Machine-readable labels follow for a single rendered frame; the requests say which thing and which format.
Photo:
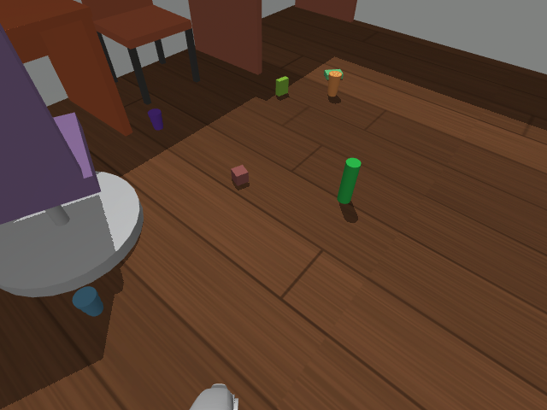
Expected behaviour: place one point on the office chair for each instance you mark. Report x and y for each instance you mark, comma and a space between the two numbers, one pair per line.
62, 224

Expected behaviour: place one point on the chair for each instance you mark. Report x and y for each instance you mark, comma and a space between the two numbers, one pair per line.
133, 23

